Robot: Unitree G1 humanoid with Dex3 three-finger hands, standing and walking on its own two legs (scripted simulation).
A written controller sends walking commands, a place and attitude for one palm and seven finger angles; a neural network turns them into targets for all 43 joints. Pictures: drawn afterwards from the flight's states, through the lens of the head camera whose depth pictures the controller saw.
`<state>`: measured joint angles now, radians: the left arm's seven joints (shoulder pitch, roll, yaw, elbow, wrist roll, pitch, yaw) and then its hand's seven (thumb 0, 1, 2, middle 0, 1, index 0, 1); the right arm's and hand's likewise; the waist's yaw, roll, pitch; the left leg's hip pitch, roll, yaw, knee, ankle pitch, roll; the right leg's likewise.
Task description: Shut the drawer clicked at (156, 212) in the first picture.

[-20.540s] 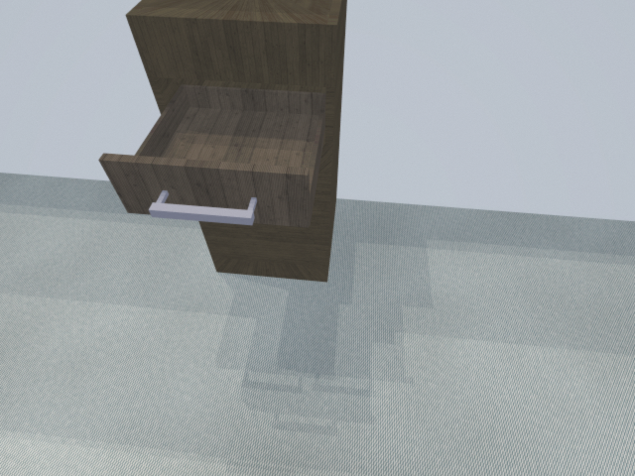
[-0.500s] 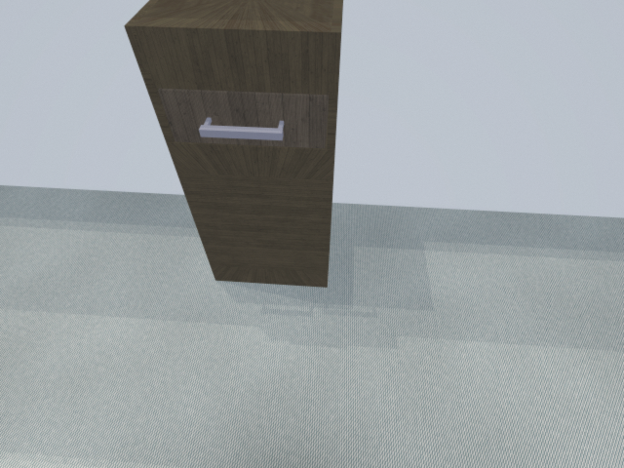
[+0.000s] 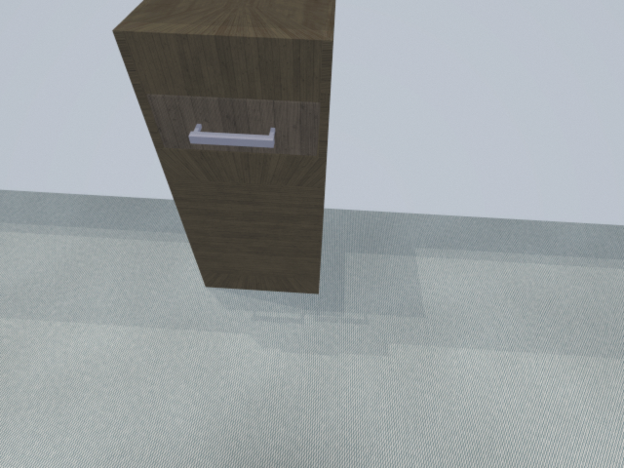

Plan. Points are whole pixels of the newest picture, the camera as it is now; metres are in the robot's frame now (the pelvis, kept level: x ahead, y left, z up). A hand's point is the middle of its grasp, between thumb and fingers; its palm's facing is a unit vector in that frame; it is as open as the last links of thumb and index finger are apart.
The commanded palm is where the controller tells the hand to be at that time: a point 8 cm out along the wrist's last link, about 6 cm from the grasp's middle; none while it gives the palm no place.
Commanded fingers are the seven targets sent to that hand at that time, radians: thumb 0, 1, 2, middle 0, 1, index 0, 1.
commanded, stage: look to check the result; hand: left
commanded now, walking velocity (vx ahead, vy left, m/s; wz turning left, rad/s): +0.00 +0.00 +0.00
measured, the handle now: (233, 134) +0.80 +0.23 -0.05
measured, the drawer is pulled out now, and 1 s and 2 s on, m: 0.00 0.00 0.00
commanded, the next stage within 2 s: stand and wait in 0.48 s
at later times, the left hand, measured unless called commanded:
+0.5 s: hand out of the picture -0.01 +0.17 -0.18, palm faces +0.03 -0.98 -0.18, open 7.4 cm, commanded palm none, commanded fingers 0.00 0.90 0.90 -0.20 -0.30 -0.20 -0.30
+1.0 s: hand out of the picture -0.01 +0.17 -0.17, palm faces +0.03 -0.98 -0.20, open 7.4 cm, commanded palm none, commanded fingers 0.00 0.90 0.90 -0.20 -0.30 -0.20 -0.30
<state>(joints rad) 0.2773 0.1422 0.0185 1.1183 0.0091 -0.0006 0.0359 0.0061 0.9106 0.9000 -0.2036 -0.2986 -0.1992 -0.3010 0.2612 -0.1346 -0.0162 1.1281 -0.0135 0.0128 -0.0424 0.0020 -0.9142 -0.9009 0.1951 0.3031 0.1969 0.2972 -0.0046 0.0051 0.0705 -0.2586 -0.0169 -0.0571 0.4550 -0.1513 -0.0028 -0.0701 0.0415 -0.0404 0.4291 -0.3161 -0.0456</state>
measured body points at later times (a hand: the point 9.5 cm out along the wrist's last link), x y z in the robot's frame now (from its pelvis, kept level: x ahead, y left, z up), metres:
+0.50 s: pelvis +0.00 +0.00 +0.00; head +0.02 +0.00 +0.45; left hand -0.01 +0.22 -0.16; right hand +0.00 -0.22 -0.16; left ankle +0.06 +0.12 -0.74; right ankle -0.05 -0.09 -0.74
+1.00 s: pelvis +0.01 +0.00 +0.00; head +0.02 +0.00 +0.45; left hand -0.01 +0.23 -0.16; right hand +0.00 -0.22 -0.16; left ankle +0.06 +0.12 -0.74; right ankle -0.05 -0.09 -0.74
